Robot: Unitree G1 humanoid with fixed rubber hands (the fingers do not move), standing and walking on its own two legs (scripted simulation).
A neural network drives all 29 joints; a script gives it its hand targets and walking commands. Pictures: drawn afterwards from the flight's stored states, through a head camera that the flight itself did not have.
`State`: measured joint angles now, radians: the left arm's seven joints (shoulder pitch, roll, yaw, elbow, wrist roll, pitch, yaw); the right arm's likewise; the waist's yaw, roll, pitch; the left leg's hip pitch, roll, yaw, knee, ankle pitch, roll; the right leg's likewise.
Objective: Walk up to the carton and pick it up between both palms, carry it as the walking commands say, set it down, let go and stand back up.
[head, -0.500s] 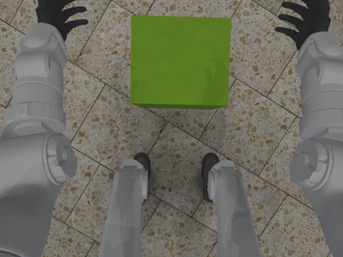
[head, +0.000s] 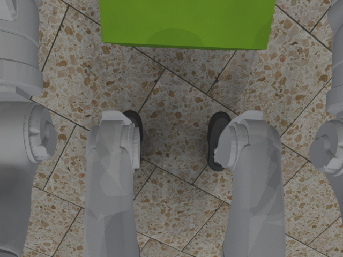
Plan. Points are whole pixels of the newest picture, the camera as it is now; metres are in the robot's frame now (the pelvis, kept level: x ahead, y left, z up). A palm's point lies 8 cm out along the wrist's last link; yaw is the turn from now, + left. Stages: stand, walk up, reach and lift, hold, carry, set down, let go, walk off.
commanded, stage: reach and lift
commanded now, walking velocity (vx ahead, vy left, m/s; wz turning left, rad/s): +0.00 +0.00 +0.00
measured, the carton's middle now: out of the picture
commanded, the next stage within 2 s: none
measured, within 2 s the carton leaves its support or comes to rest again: neither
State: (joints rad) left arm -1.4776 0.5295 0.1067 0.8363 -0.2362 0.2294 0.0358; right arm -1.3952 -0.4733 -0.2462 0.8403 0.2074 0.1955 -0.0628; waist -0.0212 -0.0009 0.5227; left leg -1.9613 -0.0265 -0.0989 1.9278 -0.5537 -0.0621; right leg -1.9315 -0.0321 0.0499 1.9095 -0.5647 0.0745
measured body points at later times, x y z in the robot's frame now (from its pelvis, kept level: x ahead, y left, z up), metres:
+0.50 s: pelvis -0.01 +0.00 -0.09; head +0.37 +0.01 +0.13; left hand +0.57 +0.22 -0.27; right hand +0.56 -0.22 -0.27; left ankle +0.11 +0.14 -0.43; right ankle +0.11 -0.15 -0.43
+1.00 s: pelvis -0.01 +0.00 -0.09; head +0.38 +0.00 +0.13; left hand +0.57 +0.20 -0.28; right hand +0.55 -0.21 -0.28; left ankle +0.11 +0.14 -0.43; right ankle +0.11 -0.15 -0.43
